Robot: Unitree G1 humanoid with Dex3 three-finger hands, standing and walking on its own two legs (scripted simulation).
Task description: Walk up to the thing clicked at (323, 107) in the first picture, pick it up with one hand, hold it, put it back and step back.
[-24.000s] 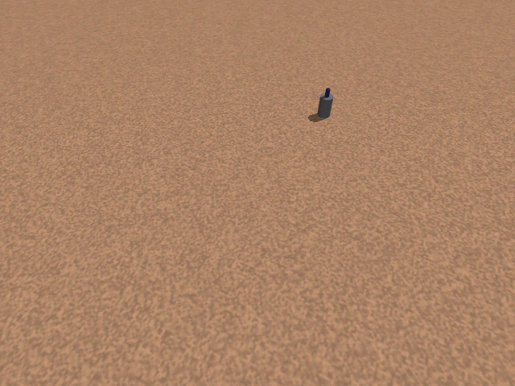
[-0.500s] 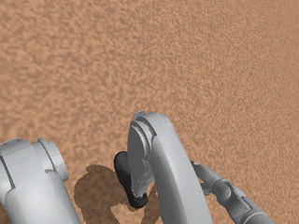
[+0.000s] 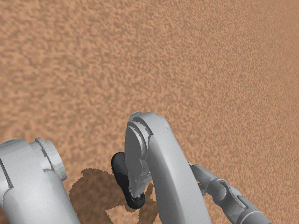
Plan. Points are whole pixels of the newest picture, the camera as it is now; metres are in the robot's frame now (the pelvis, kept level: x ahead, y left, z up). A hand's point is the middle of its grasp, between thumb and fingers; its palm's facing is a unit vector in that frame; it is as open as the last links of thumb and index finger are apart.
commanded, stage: open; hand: left
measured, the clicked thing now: out of the picture +0.45 +0.32 -0.18
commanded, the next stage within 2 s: withdraw in 0.14 s
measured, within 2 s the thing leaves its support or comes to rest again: rests again in 0.96 s
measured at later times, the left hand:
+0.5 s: hand out of the picture +0.46 +0.34 -0.13, palm faces +0.46 -0.89 +0.02, open 17.4 cm
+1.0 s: hand out of the picture +0.42 +0.44 -0.03, palm faces +0.49 -0.82 -0.30, open 17.2 cm
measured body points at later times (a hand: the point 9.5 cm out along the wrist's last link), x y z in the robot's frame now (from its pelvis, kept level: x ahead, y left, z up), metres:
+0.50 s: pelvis +0.00 +0.00 +0.00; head +0.23 +0.18 +0.34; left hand +0.42 +0.39 -0.13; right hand +0.16 -0.25 -0.04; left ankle +0.08 +0.13 -0.25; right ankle +0.13 -0.13 -0.25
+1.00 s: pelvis +0.00 -0.01 +0.04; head +0.21 +0.13 +0.41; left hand +0.39 +0.48 -0.01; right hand +0.15 -0.26 -0.05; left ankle +0.08 +0.13 -0.25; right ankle +0.13 -0.13 -0.25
